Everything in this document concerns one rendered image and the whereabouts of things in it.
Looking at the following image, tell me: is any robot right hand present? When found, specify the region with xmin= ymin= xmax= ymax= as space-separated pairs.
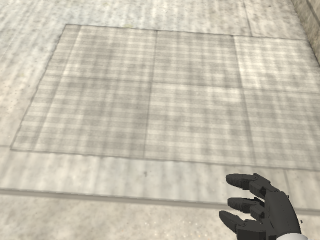
xmin=219 ymin=173 xmax=303 ymax=240

